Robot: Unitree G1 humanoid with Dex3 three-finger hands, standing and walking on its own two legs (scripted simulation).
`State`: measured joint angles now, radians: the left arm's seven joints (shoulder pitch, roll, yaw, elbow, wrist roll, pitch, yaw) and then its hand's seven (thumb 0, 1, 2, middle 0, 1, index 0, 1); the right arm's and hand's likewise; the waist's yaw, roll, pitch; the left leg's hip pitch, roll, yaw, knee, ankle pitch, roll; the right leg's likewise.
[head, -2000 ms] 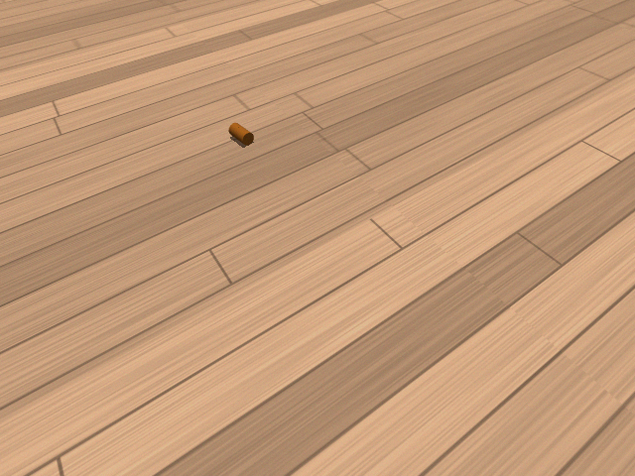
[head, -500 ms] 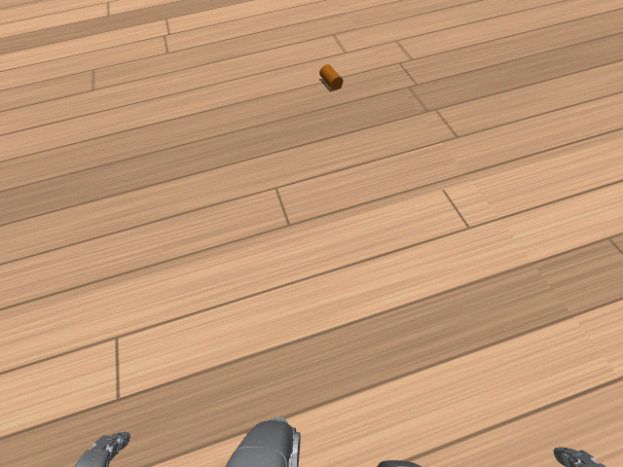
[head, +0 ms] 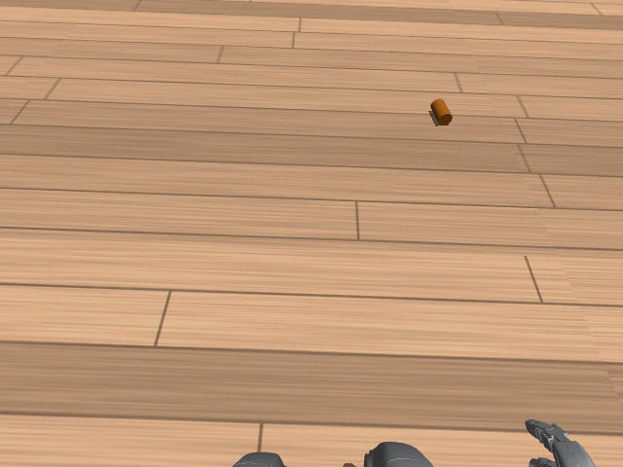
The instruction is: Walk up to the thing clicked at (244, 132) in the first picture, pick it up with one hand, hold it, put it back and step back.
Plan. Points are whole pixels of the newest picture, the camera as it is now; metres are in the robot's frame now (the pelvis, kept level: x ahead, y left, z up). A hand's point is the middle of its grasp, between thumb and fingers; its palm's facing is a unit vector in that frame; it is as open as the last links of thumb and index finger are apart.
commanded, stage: walk up
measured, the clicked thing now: (441, 112) +1.79 -0.65 -0.73
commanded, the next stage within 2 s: stand in 1.28 s
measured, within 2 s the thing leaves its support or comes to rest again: neither
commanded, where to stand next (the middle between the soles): +0.07 -0.01 m, yaw +12 degrees
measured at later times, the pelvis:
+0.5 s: pelvis -0.01 -0.01 +0.00, yaw +11 degrees
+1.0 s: pelvis +0.00 +0.00 +0.00, yaw +15 degrees
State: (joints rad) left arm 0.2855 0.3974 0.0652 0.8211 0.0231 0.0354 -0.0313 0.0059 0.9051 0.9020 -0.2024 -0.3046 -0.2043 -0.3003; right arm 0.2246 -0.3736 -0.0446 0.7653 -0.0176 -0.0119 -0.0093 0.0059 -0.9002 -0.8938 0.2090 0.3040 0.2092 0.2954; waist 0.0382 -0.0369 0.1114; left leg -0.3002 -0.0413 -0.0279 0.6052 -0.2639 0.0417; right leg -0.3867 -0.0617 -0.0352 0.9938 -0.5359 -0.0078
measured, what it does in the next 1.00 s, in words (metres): steps on the spot: right foot, then left foot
